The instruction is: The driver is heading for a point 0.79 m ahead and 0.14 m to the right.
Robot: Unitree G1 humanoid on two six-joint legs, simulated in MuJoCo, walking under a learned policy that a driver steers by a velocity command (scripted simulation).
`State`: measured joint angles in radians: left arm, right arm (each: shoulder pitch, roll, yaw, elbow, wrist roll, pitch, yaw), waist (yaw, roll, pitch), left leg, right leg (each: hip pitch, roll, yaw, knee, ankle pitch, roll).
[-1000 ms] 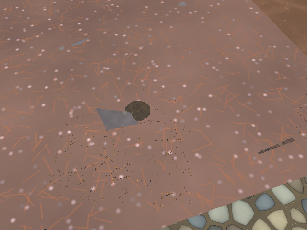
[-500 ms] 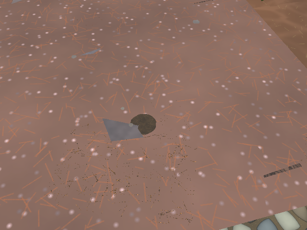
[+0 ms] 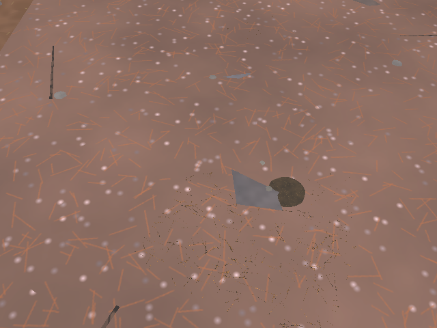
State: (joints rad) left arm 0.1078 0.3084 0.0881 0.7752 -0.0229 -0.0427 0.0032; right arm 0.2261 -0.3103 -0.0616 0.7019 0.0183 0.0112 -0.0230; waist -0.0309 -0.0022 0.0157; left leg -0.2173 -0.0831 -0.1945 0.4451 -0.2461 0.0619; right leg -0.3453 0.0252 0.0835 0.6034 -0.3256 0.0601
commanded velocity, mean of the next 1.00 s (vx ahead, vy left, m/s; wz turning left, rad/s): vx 0.45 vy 0.00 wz -0.16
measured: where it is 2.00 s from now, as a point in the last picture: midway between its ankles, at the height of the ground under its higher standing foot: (248, 237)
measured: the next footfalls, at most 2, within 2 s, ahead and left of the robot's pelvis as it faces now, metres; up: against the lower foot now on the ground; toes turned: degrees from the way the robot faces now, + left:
right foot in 0.06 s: +0.07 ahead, -0.14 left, +0.00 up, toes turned +7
left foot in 0.48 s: +0.32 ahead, +0.16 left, +0.00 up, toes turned +2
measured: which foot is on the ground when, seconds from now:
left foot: down 0.00-0.06, up 0.08-0.46, down 0.48-1.00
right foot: up 0.00-0.04, down 0.06-0.50, up 0.52-0.98, down 1.00-1.00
